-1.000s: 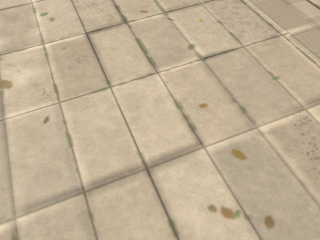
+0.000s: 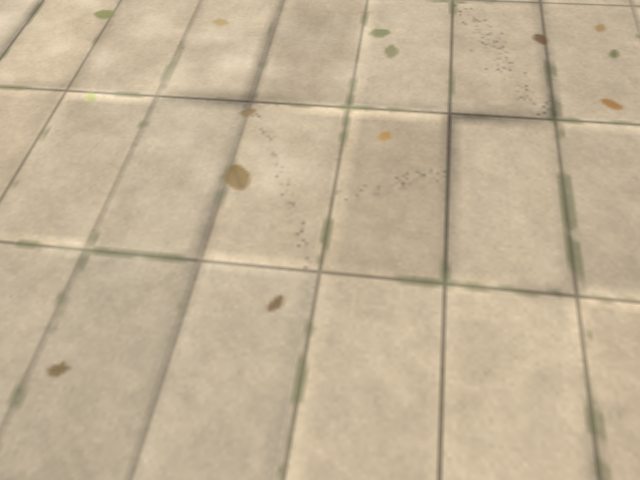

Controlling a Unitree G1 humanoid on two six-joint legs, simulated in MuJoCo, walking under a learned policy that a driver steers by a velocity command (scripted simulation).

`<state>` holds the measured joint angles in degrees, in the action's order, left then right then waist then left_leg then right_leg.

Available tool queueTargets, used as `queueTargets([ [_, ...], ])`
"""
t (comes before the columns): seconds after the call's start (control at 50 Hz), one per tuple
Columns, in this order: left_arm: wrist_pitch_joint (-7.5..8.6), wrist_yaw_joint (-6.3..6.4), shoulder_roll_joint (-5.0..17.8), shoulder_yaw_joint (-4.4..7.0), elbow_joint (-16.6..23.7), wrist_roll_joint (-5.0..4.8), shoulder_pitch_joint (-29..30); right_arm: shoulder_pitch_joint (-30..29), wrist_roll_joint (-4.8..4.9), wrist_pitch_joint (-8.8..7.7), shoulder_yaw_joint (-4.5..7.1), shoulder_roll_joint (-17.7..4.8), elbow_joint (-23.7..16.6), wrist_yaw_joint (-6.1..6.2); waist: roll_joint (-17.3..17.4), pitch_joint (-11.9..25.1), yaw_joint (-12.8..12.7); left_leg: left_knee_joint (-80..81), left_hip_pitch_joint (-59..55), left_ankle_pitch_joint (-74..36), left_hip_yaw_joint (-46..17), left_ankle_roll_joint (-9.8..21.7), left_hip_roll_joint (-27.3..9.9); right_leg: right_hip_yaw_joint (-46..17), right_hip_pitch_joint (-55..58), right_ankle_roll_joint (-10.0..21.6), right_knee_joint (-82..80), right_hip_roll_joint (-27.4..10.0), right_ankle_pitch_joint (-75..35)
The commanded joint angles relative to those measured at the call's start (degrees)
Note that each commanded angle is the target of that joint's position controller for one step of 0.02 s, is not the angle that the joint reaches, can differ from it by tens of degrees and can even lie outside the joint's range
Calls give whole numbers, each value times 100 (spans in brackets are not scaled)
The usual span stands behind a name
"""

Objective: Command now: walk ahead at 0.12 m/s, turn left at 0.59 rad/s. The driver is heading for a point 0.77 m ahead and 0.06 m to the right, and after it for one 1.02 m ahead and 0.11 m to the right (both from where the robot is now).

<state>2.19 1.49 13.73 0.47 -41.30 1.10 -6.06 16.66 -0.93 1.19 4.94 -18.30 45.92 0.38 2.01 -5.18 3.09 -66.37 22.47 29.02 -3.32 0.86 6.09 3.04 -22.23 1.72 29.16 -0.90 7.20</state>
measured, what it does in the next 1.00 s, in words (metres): walks ahead: left foot, then right foot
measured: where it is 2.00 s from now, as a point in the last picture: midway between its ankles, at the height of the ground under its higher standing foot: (274, 358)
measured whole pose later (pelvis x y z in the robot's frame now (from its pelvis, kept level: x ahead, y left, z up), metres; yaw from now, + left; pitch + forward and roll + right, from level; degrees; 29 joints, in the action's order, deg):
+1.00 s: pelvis +0.16 +0.02 +0.02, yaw +11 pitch +1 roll +0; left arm 4.3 -0.6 11.9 2.0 -53.9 0.6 -25.5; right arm 10.7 -2.4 -1.4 2.7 -15.6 48.6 -2.7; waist 2.8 0.0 -1.7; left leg -52.4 34.8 8.1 1.4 1.5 -4.2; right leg 2.4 1.3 3.7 10.7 3.2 13.1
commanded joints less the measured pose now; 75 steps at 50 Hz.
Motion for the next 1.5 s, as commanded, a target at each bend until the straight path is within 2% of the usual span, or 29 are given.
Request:
queueTargets([
  [0.02, -22, 54, 715, 197, 217, 27, -367, 550, -40, 191, 88, -342, -257, -133, -1092, 892, -110, -380, 375, -391, 58, -226, -371, -972, 986, 946, -1108, -1439, -2520],
  [0.16, -109, 19, 864, 309, 178, 65, -380, -197, -34, 340, -39, -166, -641, -261, -1108, 858, -200, 1154, 164, -833, 349, -196, -687, -332, 755, 997, -1399, -1561, -536],
  [0.24, -214, -63, 1073, 394, 59, 80, -612, -416, -7, 296, -111, -138, -768, -264, -1158, 889, -360, 2249, -471, -532, 598, -37, -534, -332, 719, 964, -1175, -1637, -178],
  [0.28, -288, -95, 1140, 415, 23, 8, -555, -188, -23, 209, -142, -79, -701, -226, -1012, 883, -196, 3335, -1072, -991, 706, 104, -433, -224, 592, 769, -753, -1569, -322],
  [0.3, -327, -113, 1092, 413, -46, 2, -690, -71, -45, 141, -143, -140, -648, -200, -776, 826, -144, 4106, -1487, -1421, 536, 183, -439, -108, 347, 480, -463, -1462, -210],
  [0.32, -356, -166, 765, 349, -70, 32, -976, -83, -109, 62, -109, -433, -685, -147, 287, 790, -241, 5162, -1732, -1334, -754, 319, -1333, 369, -34, 32, 482, -1023, 583],
  [0.34, -394, -150, 276, 205, 200, -12, -1015, -439, -72, 42, 10, -1126, -930, -121, 1613, 539, -393, 5530, -1486, -2419, -2556, 939, -2800, 657, -997, -360, 1182, -24, 2602],
  [0.36, -512, -81, 679, 293, 128, 5, -594, -129, -112, 21, 12, -912, -771, -48, 926, 537, 17, 5285, -810, -2814, -2070, 1362, -2755, -161, -406, -330, 2001, -223, 2550],
  [0.4, -552, -130, 647, 321, -39, -102, -796, -816, -78, 6, -180, -370, -723, -12, 735, 328, -467, 5245, -696, -2912, -1094, 1100, -1974, -328, -247, -257, 2154, -172, 1837],
  [0.46, -450, -231, 798, 390, -278, 139, -1027, -411, -5, -38, -218, -228, -544, 19, 692, 681, -295, 5527, -1663, -1395, -1010, 1023, -1629, -109, -574, -262, 2331, -82, 1440],
  [0.64, -189, -304, 521, 322, -215, 75, -532, 99, -10, -290, -69, -485, -47, -6, 472, 226, -102, 5860, -1699, -127, -1406, 1304, -1896, -58, -378, -58, 818, -46, 1547],
  [0.72, -65, -224, 418, 311, -538, 43, -1315, -258, 74, -297, -26, -501, -11, -57, 105, 226, -619, 5305, -268, 227, -1042, 1089, -1574, 223, 1710, 199, -592, 216, 767],
  [0.74, 1, -175, 548, 348, -728, 55, -1832, -372, 36, -319, -87, -273, -51, -51, -185, 345, -834, 4686, 468, 354, -813, 907, -1293, -174, 2653, 255, -776, 13, 1065],
  [0.76, 76, -109, 955, 411, -824, 123, -2480, -666, -12, -362, -221, 205, -242, -73, -1187, 458, -1114, 3077, 1208, 259, -89, 612, -730, -1857, 3191, 444, -1686, -1257, 2559],
  [0.78, 84, -121, 1603, 575, -868, 42, -2588, -852, -25, -404, -225, 176, -433, -93, -1835, -13, -1088, 1996, 2336, 198, 524, 517, -166, -3795, 2979, 1015, -2590, -2256, 3991],
  [0.8, 72, -136, 1277, 517, -834, 34, -2238, -854, -154, -407, -117, -262, -379, -117, -914, -359, -810, 1317, 2326, -281, 35, 543, -614, -3678, 2470, 1172, -2522, -2232, 3940],
  [0.84, 131, -190, 841, 398, -640, -11, -1508, -353, -86, -431, -92, -251, -73, -254, -682, -196, -355, 1105, 1995, -1095, 40, 437, -852, -2635, 2254, 872, -2488, -1581, 2861],
  [0.88, 232, -179, 683, 347, -700, -30, -1513, -383, -157, -402, -115, -163, 36, -308, -686, -11, -350, 940, 1865, -1646, 264, 275, -959, -1793, 2295, 770, -2487, -1198, 1435],
  [1.02, 306, -184, 567, 292, -1185, -50, -2168, -1665, -121, -330, -279, 162, -347, -321, -705, -119, -605, 2118, 1859, -2494, 740, -67, -977, -727, 2249, 874, -2289, -867, -1337],
  [1.12, 302, -125, 724, 314, -1403, -32, -2241, -2012, -80, -345, -297, 86, -475, -283, -756, -194, -565, 3239, 1034, -2534, 854, 246, -780, -600, 2470, 821, -2089, -1143, -2300],
  [1.16, 286, -97, 800, 322, -1442, -24, -2082, -1534, -86, -386, -231, -33, -351, -206, -753, 50, -270, 3428, 271, -2193, 832, 437, -559, -617, 2593, 704, -1377, -1193, -3756],
  [1.2, 245, -104, 846, 327, -1426, -35, -1907, 146, -139, -503, -79, -334, 189, -79, -521, 999, 449, 3894, -1861, -2217, 744, 681, -476, -424, 2040, 523, 618, -848, -3901],
  [1.22, 243, -127, 548, 244, -1249, -63, -2012, 1109, -289, -550, 50, -826, 319, 11, 169, 1829, 677, 4023, -3331, -1188, -745, 886, -1894, -233, 897, 460, 2382, -480, -1707],
  [1.24, 206, -145, -81, 138, -1221, -251, -2793, 1068, -293, -515, 137, -1235, 324, -10, 1471, 2461, 200, 4896, -4315, -494, -3411, 1472, -3311, -235, -856, 309, 4144, 483, 2389],
  [1.26, 146, -102, 633, 314, -1304, -95, -2268, 549, -113, -472, 66, -780, 234, -36, 392, 1783, 173, 5192, -3503, 20, -3296, 1269, -2993, -765, -1177, 424, 4462, 120, 1943],
  [1.28, 159, -148, 635, 352, -1193, -96, -1845, -45, -75, -497, -50, -386, 162, -43, 157, 959, -34, 5346, -2604, -219, -2289, 1091, -2756, -753, -1169, 456, 4257, -120, 1334],
  [1.32, 102, -206, 401, 336, -1241, -22, -1699, -324, -59, -597, -141, -29, 224, -40, 176, 451, -259, 5646, -1657, -1441, -1045, 814, -2296, -681, -793, 404, 3850, -400, 893],
  [1.4, -140, -344, 167, 337, -1167, 49, -1514, -48, 28, -786, -154, 27, 433, 0, 201, 291, -470, 5916, -1355, -2384, 30, 689, -2084, -549, -871, 255, 3637, -507, 524],
  [1.5, -183, -438, 129, 315, -816, 37, -498, 381, 3, -801, -161, 70, 636, 31, 120, -8, -347, 6022, -1642, -3017, 855, 618, -1919, -338, -1740, 131, 2840, -545, -501],
])
Keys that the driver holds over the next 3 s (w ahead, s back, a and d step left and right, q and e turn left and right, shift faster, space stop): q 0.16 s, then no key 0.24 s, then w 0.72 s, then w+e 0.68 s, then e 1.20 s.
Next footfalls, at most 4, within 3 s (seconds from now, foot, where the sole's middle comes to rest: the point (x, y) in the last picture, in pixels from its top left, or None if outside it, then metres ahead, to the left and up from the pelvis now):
0.32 left None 0.05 0.12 -0.77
0.74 right None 0.13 -0.07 -0.77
1.20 left None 0.42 0.18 -0.77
1.78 right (320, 355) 0.71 0.03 -0.77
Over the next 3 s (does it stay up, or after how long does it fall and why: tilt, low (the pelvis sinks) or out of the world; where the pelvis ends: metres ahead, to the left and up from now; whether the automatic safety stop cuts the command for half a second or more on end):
stays up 0.77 0.07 0.01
